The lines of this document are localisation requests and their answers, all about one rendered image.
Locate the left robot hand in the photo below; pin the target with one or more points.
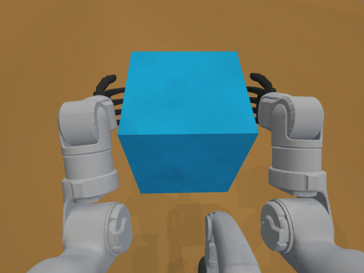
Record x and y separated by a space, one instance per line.
100 90

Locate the right robot forearm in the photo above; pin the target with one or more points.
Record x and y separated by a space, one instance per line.
296 125

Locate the right robot upper arm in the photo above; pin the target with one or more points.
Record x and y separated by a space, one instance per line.
301 230

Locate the left robot forearm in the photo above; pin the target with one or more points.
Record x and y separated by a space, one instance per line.
84 131

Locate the left robot upper arm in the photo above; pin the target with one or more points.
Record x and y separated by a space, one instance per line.
94 235

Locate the robot right thigh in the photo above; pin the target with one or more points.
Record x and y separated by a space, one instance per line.
234 254

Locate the right robot shin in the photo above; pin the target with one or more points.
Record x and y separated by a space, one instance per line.
211 256

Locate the right robot hand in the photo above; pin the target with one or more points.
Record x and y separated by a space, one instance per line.
259 91

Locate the carton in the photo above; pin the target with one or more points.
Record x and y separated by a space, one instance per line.
186 123

